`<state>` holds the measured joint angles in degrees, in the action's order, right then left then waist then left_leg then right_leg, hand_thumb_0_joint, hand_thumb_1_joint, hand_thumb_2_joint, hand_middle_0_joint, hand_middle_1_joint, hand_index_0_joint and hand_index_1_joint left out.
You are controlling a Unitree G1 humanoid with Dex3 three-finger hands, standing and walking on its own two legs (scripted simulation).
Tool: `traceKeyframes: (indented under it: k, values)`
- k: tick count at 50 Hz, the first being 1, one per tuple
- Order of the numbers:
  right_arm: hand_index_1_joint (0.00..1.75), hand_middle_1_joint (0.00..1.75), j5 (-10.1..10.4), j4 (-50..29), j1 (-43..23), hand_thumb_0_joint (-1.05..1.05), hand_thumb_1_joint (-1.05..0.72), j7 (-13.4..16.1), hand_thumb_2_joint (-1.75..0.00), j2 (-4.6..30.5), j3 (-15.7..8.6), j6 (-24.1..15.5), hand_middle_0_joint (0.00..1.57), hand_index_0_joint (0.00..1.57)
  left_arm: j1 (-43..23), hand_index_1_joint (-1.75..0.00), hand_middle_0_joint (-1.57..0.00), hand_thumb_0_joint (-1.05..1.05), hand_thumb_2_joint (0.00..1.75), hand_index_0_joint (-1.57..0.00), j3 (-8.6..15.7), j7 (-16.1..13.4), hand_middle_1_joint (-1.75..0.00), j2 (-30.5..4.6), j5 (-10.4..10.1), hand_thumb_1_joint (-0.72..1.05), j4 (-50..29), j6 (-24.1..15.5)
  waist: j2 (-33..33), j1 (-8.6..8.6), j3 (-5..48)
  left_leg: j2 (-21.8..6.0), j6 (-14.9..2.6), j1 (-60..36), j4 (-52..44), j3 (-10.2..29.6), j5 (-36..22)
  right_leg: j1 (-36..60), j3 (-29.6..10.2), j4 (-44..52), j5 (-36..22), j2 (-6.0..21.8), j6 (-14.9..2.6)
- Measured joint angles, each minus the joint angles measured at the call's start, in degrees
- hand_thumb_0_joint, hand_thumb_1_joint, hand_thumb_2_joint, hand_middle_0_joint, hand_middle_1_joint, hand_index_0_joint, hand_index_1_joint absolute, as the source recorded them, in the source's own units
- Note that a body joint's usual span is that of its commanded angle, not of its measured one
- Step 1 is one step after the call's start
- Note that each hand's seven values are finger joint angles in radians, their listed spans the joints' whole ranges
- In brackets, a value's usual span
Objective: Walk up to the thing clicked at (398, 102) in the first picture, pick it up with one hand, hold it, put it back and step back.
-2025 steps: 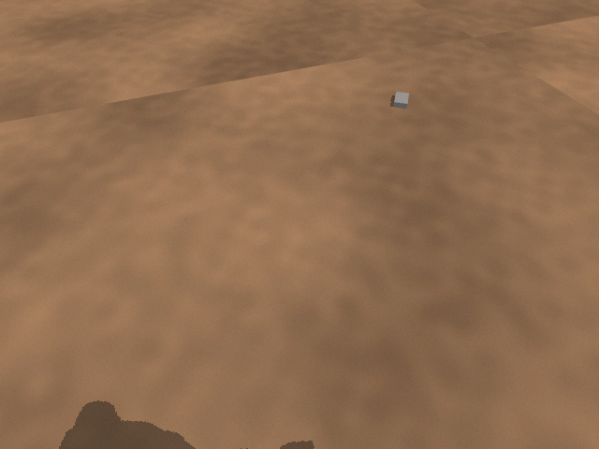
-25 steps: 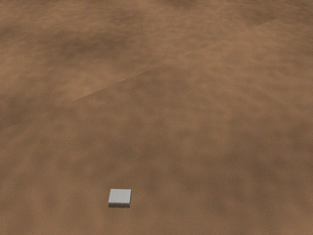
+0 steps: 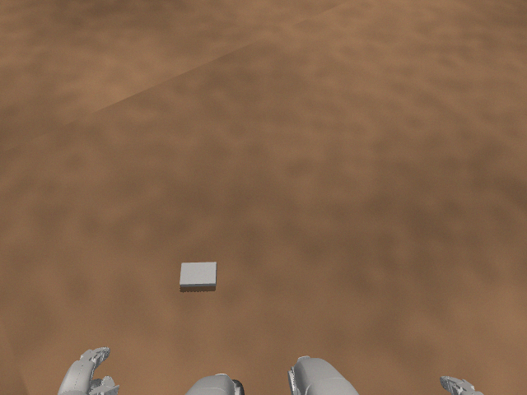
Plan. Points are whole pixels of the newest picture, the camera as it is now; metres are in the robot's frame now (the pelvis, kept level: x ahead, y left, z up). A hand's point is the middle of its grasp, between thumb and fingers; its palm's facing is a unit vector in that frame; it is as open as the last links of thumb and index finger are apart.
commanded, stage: step back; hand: left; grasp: from above
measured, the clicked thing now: (198, 274) +0.51 +0.23 -0.75
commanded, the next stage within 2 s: none
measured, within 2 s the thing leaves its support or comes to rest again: neither
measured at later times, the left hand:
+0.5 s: hand out of the picture +0.03 +0.28 -0.15, palm faces +0.02 -0.93 -0.38, open 7.4 cm
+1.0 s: hand out of the picture -0.20 +0.25 -0.15, palm faces -0.06 -0.92 -0.39, open 7.4 cm
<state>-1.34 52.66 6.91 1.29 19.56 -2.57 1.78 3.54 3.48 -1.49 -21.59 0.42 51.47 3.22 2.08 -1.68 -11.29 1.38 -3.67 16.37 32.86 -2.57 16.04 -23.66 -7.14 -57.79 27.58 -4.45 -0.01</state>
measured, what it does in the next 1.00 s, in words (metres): walks backwards: right foot, then left foot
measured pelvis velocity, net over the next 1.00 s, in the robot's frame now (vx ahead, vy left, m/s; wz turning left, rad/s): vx -0.27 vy -0.01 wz -0.06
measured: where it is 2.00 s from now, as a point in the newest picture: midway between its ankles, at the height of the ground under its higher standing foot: outside the picture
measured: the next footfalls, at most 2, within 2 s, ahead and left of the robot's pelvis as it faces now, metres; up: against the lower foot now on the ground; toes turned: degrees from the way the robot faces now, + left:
right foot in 0.12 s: +0.02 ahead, -0.12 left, +0.00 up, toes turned +2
left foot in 0.48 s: -0.08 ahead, +0.13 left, +0.00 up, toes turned -2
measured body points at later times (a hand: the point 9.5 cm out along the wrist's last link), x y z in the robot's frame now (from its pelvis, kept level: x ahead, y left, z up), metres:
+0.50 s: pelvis -0.11 +0.02 -0.01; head -0.04 +0.03 +0.43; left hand +0.03 +0.33 -0.13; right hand -0.01 -0.30 -0.13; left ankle -0.12 +0.13 -0.74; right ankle -0.02 -0.12 -0.73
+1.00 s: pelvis -0.27 -0.01 -0.01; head -0.23 -0.03 +0.44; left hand -0.19 +0.30 -0.12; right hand -0.15 -0.33 -0.13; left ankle -0.15 +0.12 -0.71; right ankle -0.27 -0.13 -0.73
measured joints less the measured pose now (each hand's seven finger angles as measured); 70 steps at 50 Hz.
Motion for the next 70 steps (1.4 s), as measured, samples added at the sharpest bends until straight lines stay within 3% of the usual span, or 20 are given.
traceKeyframes:
  k: [5, 8, 12, 16, 20, 23, 25, 27, 29, 34, 41, 45, 47, 49, 51, 55, 61, 64, 66, 70]
  values:
    - [0.30, 0.30, 0.5, -2.1, -1.2, 0.01, -0.90, -0.3, -0.90, 0.3, 0.3, 0.2, 0.21, 0.20, 2.1, -0.30, -0.21, 0.00, 0.90, -0.20, 0.2, 0.5, -0.30, 0.7, 0.6, 0.90, 0.0, -0.7, -0.7, 0.35, 0.1, 0.0, 0.08, 1.6, 4.4, -2.3, 1.5, 6.6, 3.1, 16.8, -4.4, 2.9, -0.36]
    - [0.30, 0.30, 1.0, -1.4, -2.1, 0.01, -0.90, -0.5, -0.90, 1.4, 0.1, 0.8, 0.21, 0.20, 2.4, -0.30, -0.20, 0.00, 0.90, -0.20, 0.3, 0.8, -0.30, 2.4, 1.3, 0.90, 0.8, -1.2, -5.0, -0.40, -0.5, -2.2, 0.85, 2.6, 7.6, -0.4, 2.3, 9.0, 5.6, 21.0, -8.9, 1.0, -0.98]
    - [0.30, 0.30, 1.2, -0.7, -1.6, 0.01, -0.90, -0.8, -0.90, 0.8, 0.2, 1.6, 0.21, 0.20, 3.9, -0.30, -0.21, 0.00, 0.90, -0.20, 0.3, 1.4, -0.30, 1.8, 1.4, 0.90, -1.1, -1.5, -2.6, 1.40, 1.1, 3.1, 2.84, 6.4, 21.6, 4.5, 12.9, 7.3, 4.3, 21.3, -10.2, 3.1, -1.98]
    - [0.30, 0.30, 1.5, -1.0, -0.2, 0.01, -0.90, -0.9, -0.90, 2.2, 0.5, 1.0, 0.21, 0.20, 3.7, -0.30, -0.21, 0.00, 0.90, -0.20, 0.6, 0.8, -0.30, 2.0, 1.3, 0.90, -2.9, -1.4, -2.0, 2.28, 2.0, 5.7, 3.84, 7.6, 30.6, 9.4, 13.3, 5.7, 4.0, 24.8, -13.8, 4.6, -1.48]
    - [0.30, 0.30, 1.5, -1.5, 0.9, 0.01, -0.91, -0.4, -0.90, 3.9, 0.3, 0.6, 0.21, 0.20, 2.7, -0.30, -0.21, 0.00, 0.90, -0.20, 0.4, 0.6, -0.30, 1.9, 1.7, 0.90, -5.2, -1.2, -2.9, 2.15, 1.8, 3.4, 4.89, 4.0, 22.8, 9.3, 13.5, 3.4, 5.2, 25.1, -15.8, 4.9, -0.50]
    - [0.30, 0.30, 1.0, -1.6, 1.6, 0.01, -0.91, -0.2, -0.90, 4.1, 0.2, 0.1, 0.21, 0.20, 1.9, -0.30, -0.21, 0.00, 0.90, -0.20, 0.2, 0.7, -0.30, 1.1, 1.4, 0.90, -6.8, -0.8, -2.7, 1.38, 1.1, 0.7, 4.46, -0.9, 7.9, 6.7, 9.0, 1.4, 6.8, 22.3, -15.6, 5.6, 0.53]
    - [0.30, 0.30, 0.2, -1.0, 1.1, 0.01, -0.91, -0.2, -0.90, 2.3, -0.1, -0.2, 0.21, 0.20, 1.0, -0.30, -0.21, 0.00, 0.90, -0.20, 0.5, 0.8, -0.30, -0.5, 1.0, 0.90, -6.9, -0.1, 1.1, 2.08, -0.6, 2.4, 3.03, -2.9, 3.8, 4.5, 4.0, 0.3, 5.2, 19.1, -15.0, 7.5, 0.78]
    - [0.30, 0.30, -0.6, -1.2, 1.5, 0.01, -0.91, -1.0, -0.90, 0.9, 0.4, -0.2, 0.21, 0.20, 1.6, -0.30, -0.21, 0.00, 0.90, -0.20, 1.0, 0.6, -0.30, -0.9, 0.8, 0.90, -5.9, 0.8, 2.6, 2.65, -0.3, 2.2, 2.20, -2.8, 3.8, 3.5, 3.4, -1.4, 1.6, 13.4, -5.7, 4.9, -0.27]
    - [0.30, 0.30, -0.9, -1.6, 2.3, 0.01, -0.91, -1.5, -0.90, 0.4, 0.8, -0.4, 0.21, 0.20, 2.4, -0.30, -0.20, 0.00, 0.90, -0.20, 1.1, 0.5, -0.30, -0.6, 1.0, 0.90, -4.4, 1.5, 0.9, 1.03, 1.0, 0.4, 1.82, -1.9, 3.3, 5.4, 2.2, -3.0, 0.0, 3.2, 1.0, 0.4, -0.60]
    - [0.30, 0.30, -0.8, -2.3, 1.8, 0.01, -0.90, -1.1, -0.90, -0.1, 1.0, -0.4, 0.21, 0.20, 5.7, -0.30, -0.21, 0.00, 0.90, -0.20, 1.8, 1.1, -0.30, -1.2, 0.5, 0.90, -4.0, 0.9, 0.8, 2.23, 2.8, -1.9, 2.12, -0.7, -2.1, 4.6, -2.9, -3.9, -2.9, -12.0, -0.9, -3.1, -0.28]
    - [0.30, 0.30, -0.3, -6.1, -1.6, 0.01, -0.90, -0.7, -0.90, 0.4, 0.6, -1.0, 0.21, 0.20, 8.5, -0.30, -0.20, 0.00, 0.90, -0.20, 2.1, 1.2, -0.30, -2.1, 0.9, 0.90, -2.9, 1.0, 1.2, 2.89, 1.1, -3.1, 2.51, 3.7, -0.6, 2.0, -6.0, 4.2, -1.5, 0.9, 0.3, 0.9, 2.24]
    - [0.30, 0.30, -0.4, -7.3, -2.8, 0.01, -0.90, -1.0, -0.90, 1.8, 0.4, -0.1, 0.21, 0.20, 9.0, -0.30, -0.20, 0.00, 0.90, -0.20, 1.7, 1.9, -0.30, -1.5, 1.0, 0.90, -2.1, 0.3, -0.1, 3.02, 1.0, -4.1, 3.73, 7.3, 2.5, 0.6, -7.0, 10.1, 2.7, 17.4, -2.9, 3.6, 0.82]
    - [0.30, 0.30, -0.1, -6.7, -3.2, 0.01, -0.90, -1.0, -0.90, 3.5, -0.3, 0.6, 0.21, 0.20, 8.5, -0.30, -0.20, 0.00, 0.90, -0.20, 1.6, 2.3, -0.30, 0.4, 1.5, 0.90, -1.1, -0.1, -4.4, 2.08, 0.2, -6.0, 3.91, 8.6, 4.3, 2.9, -7.3, 11.3, 5.1, 20.1, -5.8, 1.6, -0.06]
    - [0.30, 0.30, 0.4, -5.6, -1.6, 0.01, -0.90, -0.4, -0.90, 3.8, -0.8, 1.5, 0.21, 0.20, 9.5, -0.30, -0.20, 0.00, 0.90, -0.20, 1.1, 3.0, -0.30, 1.4, 2.1, 0.90, -1.6, -0.1, -5.4, 1.83, 1.7, -3.3, 3.76, 10.9, 9.2, 6.4, 2.6, 10.1, 6.0, 19.5, -6.5, 2.0, -0.74]
    - [0.30, 0.30, 0.6, -4.1, 0.3, 0.01, -0.90, -0.2, -0.90, 3.3, -0.8, 2.0, 0.21, 0.20, 10.4, -0.30, -0.21, 0.00, 0.90, -0.20, 0.9, 3.0, -0.30, 1.4, 2.3, 0.90, -2.3, 0.2, -3.3, 3.43, 3.3, 1.0, 3.92, 12.6, 19.2, 7.3, 9.0, 8.8, 4.2, 19.6, -7.5, 4.0, -1.36]
    - [0.30, 0.30, 0.9, -3.1, 4.3, 0.01, -0.91, -0.3, -0.90, 4.0, -0.7, 1.3, 0.21, 0.20, 9.7, -0.30, -0.21, 0.01, 0.90, -0.20, 1.3, 2.3, -0.30, 1.8, 2.4, 0.90, -3.1, 0.5, -3.1, 2.84, 5.1, 5.4, 4.03, 12.5, 30.9, 10.4, 8.3, 7.3, 4.8, 24.0, -12.0, 5.6, -1.06]
    - [0.30, 0.30, 0.4, -1.6, 7.5, 0.01, -0.91, 0.2, -0.90, 3.5, -0.1, 0.7, 0.21, 0.20, 5.0, -0.30, -0.21, 0.00, 0.90, -0.20, 1.5, 0.9, -0.30, 0.8, 2.5, 0.90, -7.5, -0.4, -3.0, 1.26, 3.1, 2.7, 4.93, 3.3, 19.0, 7.3, 12.1, 3.0, 8.3, 23.3, -15.0, 5.9, -1.05]
    - [0.30, 0.30, 0.0, -1.5, 7.7, 0.01, -0.91, -0.1, -0.90, 2.3, 0.1, 0.1, 0.21, 0.20, 2.1, -0.30, -0.21, 0.00, 0.90, -0.20, 1.1, 0.8, -0.30, -0.3, 2.0, 0.90, -9.2, -0.1, -1.4, 0.53, 1.4, 1.1, 3.66, -2.3, 5.1, 4.7, 5.9, 0.1, 10.0, 19.5, -14.9, 7.0, -0.60]
    - [0.30, 0.30, -0.5, -1.1, 6.5, 0.01, -0.91, -0.3, -0.90, 0.2, 0.3, -0.1, 0.21, 0.20, 0.8, -0.30, -0.21, 0.00, 0.90, -0.20, 1.3, 0.8, -0.30, -1.3, 1.5, 0.90, -9.0, 0.6, 2.9, 1.51, -0.4, 3.2, 2.44, -3.1, 3.6, 2.5, 3.6, -1.2, 7.2, 16.8, -13.5, 8.4, -0.78]
    - [0.30, 0.30, -1.2, -1.9, 6.1, 0.01, -0.90, -0.8, -0.90, 0.3, 1.1, -0.3, 0.21, 0.20, 1.5, -0.30, -0.20, 0.00, 0.90, -0.20, 0.8, 1.2, -0.30, 0.0, 0.8, 0.90, -6.8, 2.1, 0.5, -0.19, 1.3, 0.0, 1.67, -0.4, 3.6, 4.9, 1.4, -4.7, 2.0, -2.3, 1.1, 0.8, -0.78]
